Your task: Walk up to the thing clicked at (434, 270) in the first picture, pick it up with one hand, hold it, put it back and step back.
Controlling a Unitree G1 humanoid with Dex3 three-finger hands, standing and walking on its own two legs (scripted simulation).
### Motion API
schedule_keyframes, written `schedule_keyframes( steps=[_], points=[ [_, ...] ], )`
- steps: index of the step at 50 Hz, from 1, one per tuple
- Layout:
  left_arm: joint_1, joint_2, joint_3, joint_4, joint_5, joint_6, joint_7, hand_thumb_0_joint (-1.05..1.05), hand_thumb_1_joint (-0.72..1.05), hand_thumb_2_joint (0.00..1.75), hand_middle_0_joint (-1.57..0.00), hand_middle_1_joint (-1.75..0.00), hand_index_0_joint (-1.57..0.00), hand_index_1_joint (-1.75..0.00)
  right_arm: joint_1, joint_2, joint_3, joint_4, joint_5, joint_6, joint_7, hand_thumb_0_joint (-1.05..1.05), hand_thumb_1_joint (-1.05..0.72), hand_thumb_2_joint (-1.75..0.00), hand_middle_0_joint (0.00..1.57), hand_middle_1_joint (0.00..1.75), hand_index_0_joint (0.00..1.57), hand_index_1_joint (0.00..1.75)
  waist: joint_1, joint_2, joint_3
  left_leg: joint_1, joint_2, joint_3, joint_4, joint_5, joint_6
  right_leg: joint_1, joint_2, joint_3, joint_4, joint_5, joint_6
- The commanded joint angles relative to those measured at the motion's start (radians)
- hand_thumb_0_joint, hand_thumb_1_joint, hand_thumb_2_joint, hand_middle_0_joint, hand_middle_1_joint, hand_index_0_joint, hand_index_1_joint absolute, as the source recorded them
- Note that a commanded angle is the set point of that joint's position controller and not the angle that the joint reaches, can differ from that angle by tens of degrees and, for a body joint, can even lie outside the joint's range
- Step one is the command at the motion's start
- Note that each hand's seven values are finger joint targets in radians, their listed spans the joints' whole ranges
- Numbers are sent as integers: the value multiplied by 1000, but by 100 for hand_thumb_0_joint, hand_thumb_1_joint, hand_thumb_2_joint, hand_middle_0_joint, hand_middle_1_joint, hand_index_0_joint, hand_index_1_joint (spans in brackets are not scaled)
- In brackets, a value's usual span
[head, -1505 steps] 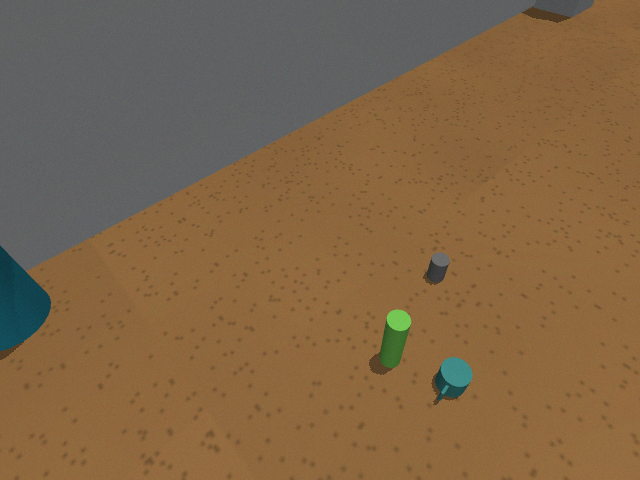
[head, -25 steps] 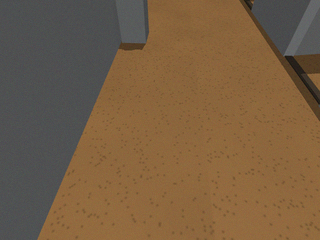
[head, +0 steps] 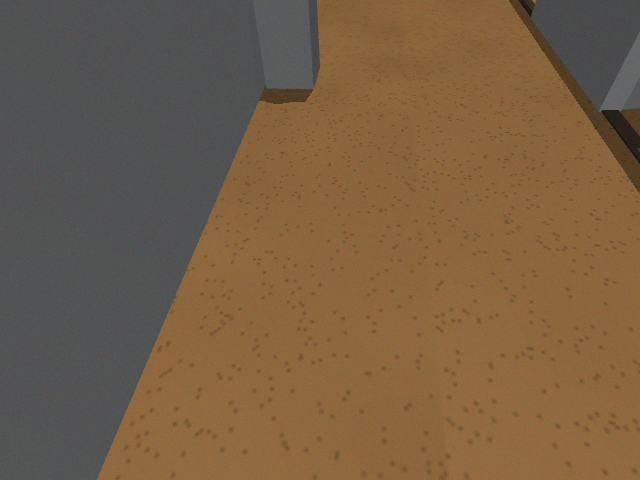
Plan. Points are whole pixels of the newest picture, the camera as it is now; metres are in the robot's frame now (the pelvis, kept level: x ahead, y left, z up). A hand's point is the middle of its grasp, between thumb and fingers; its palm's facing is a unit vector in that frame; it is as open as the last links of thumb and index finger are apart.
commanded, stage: stand
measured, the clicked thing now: out of the picture -0.33 -0.39 -0.73
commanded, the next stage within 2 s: walk up in 0.62 s
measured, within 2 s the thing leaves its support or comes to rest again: neither
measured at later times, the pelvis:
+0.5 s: pelvis +0.00 -0.01 +0.00, yaw +1 degrees
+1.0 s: pelvis -0.02 +0.07 -0.01, yaw -24 degrees
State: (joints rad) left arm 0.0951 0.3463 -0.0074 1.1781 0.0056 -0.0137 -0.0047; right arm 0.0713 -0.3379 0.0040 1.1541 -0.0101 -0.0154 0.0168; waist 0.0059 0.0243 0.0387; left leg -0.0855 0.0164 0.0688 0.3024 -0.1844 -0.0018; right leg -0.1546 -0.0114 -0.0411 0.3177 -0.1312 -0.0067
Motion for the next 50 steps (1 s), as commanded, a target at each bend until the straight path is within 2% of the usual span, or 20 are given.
schedule_keyframes(
  steps=[1, 9, 14, 19, 30, 31, 32, 34, 35, 36, 38, 40, 42, 43, 44, 45, 46, 47, 48, 50],
  points=[
    [-61, 210, 35, -65, -1, -29, 14, 0, 90, 90, -20, -30, -20, -30, -32, -219, -42, -52, -1, -21, -18, 0, -90, -90, 20, 30, 20, 30, -14, -39, -85, -2, 140, -116, -54, 105, 17, 39, -132, 126, -53, 127, -5],
    [-53, 206, 38, -70, 0, -32, 15, 0, 90, 90, -20, -30, -20, -30, -38, -209, -42, -56, -2, -22, -17, 0, -90, -90, 20, 30, 20, 30, -8, -19, -95, -5, 140, -116, -54, 127, 14, 64, -140, 123, -51, 159, -8],
    [-58, 215, 41, -71, 2, -31, 16, 0, 90, 90, -20, -30, -20, -30, -34, -204, -42, -54, 0, -19, -18, 0, -90, -90, 20, 30, 20, 30, -8, -32, -76, -6, 137, -118, -58, 81, 12, 50, -135, 121, -67, 90, -7],
    [-60, 214, 44, -76, 2, -31, 16, 0, 90, 90, -20, -30, -20, -30, -21, -211, -43, -56, -1, -18, -20, 0, -90, -90, 20, 30, 20, 30, -13, -22, -89, -10, 139, -117, -50, 112, 14, 76, -142, 127, -65, 151, -13],
    [-60, 208, 47, -77, 4, -22, 12, 0, 90, 90, -20, -30, -20, -30, -7, -214, -41, -61, -2, -17, -21, 0, -90, -90, 20, 30, 20, 30, -8, -25, -55, -41, 139, -126, -71, 33, 16, 59, -131, 123, -76, 38, -13],
    [10, 269, 91, -178, 33, 10, 2, 0, 90, 90, -20, -30, -20, -30, -70, -341, -131, -148, -12, -8, -4, 0, -90, -90, 20, 30, 20, 30, -21, -11, 11, 32, 59, 25, 143, -128, 18, -132, -121, 290, -38, 148, -63],
    [51, 278, 97, -190, 38, 14, 3, 0, 90, 90, -20, -30, -20, -30, -65, -301, -128, -183, -14, 1, -2, 0, -90, -90, 20, 30, 20, 30, -8, -57, 0, -25, 33, -19, 218, -208, 24, -131, -158, 382, -33, 155, -96],
    [70, 314, 123, -227, 57, 12, 7, 0, 90, 90, -20, -30, -20, -30, -48, -242, -121, -217, -9, 12, 6, 0, -90, -90, 20, 30, 20, 30, 5, -165, 7, -238, -32, -83, 357, -410, 6, -40, -225, 587, -99, 18, -171],
    [55, 327, 138, -257, 60, 9, 12, 0, 90, 90, -20, -30, -20, -30, -21, -222, -121, -213, -8, 16, 8, 0, -90, -90, 20, 30, 20, 30, -2, -215, -12, -322, -42, -144, 430, -409, -4, 31, -247, 656, -110, -19, -204],
    [30, 315, 141, -290, 61, 9, 14, 0, 90, 90, -20, -30, -20, -30, 5, -228, -130, -209, -2, 21, 8, 0, -90, -90, 20, 30, 20, 30, -20, -235, -40, -333, -19, -182, 460, -380, -6, 55, -234, 640, -102, -49, -212],
    [4, 257, 128, -348, 57, 3, 18, 0, 90, 90, -20, -30, -20, -30, 48, -242, -134, -219, 11, 22, 7, 0, -90, -90, 20, 30, 20, 30, -44, -233, -125, -306, -10, -214, 444, -277, -7, 91, -158, 575, -31, 63, -185],
    [37, 239, 131, -385, 53, 10, 15, 0, 90, 90, -20, -30, -20, -30, 46, -236, -139, -259, 0, 28, 7, 0, -90, -90, 20, 30, 20, 30, -34, -187, -165, -213, -51, -166, 405, -250, -4, 5, -102, 536, -8, 89, -145],
    [47, 253, 136, -414, 52, 21, 7, 0, 90, 90, -20, -30, -20, -30, 51, -220, -139, -290, -10, 35, 7, 0, -90, -90, 20, 30, 20, 30, -30, -155, -159, -106, -91, -136, 310, -257, -7, -101, -86, 557, 0, 105, -130],
    [18, 255, 132, -435, 50, 26, 5, 0, 90, 90, -20, -30, -20, -30, 87, -221, -143, -294, -13, 33, 3, 0, -90, -90, 20, 30, 20, 30, -62, -154, -164, 4, -78, -145, 173, -187, 2, -174, -53, 520, 23, 71, -90],
    [0, 223, 121, -458, 42, 30, 2, 0, 90, 90, -20, -30, -20, -30, 123, -248, -155, -293, -24, 28, -6, 0, -90, -90, 20, 30, 20, 30, -89, -77, -154, 161, -25, -171, -26, -162, 19, -323, 45, 406, 95, -1, -4],
    [9, 146, 107, -475, 40, 31, 3, 0, 90, 90, -20, -30, -20, -30, 136, -328, -176, -305, -36, 28, -11, 0, -90, -90, 20, 30, 20, 30, -102, 178, -139, 244, 220, -441, -122, -226, 75, -502, 174, 253, 299, -273, 53],
    [91, 193, 119, -449, 54, 32, 10, 0, 90, 90, -20, -30, -20, -30, 34, -366, -186, -360, -34, 29, -19, 0, -90, -90, 20, 30, 20, 30, -57, 241, -100, 69, 403, -577, -112, -257, 156, -477, 149, 217, 507, -401, 48],
    [136, 273, 140, -432, 53, 39, 10, 0, 90, 90, -20, -30, -20, -30, -55, -355, -190, -392, -34, 32, -16, 0, -90, -90, 20, 30, 20, 30, -38, 227, -61, -70, 451, -561, -154, -348, 235, -423, 72, 183, 645, -386, 47],
    [162, 288, 150, -423, 51, 45, 0, 0, 90, 90, -20, -30, -20, -30, -104, -325, -182, -407, -26, 27, -13, 0, -90, -90, 20, 30, 20, 30, 0, 163, -7, -157, 427, -482, -157, -307, 231, -359, 42, 177, 701, -339, 44],
    [192, 264, 150, -395, 34, 50, -24, 0, 90, 90, -20, -30, -20, -30, -100, -251, -155, -417, -25, 13, -17, 0, -90, -90, 20, 30, 20, 30, 31, 95, 22, -131, 254, -285, -98, -191, 124, -349, 36, 189, 702, -197, 24]
  ],
)
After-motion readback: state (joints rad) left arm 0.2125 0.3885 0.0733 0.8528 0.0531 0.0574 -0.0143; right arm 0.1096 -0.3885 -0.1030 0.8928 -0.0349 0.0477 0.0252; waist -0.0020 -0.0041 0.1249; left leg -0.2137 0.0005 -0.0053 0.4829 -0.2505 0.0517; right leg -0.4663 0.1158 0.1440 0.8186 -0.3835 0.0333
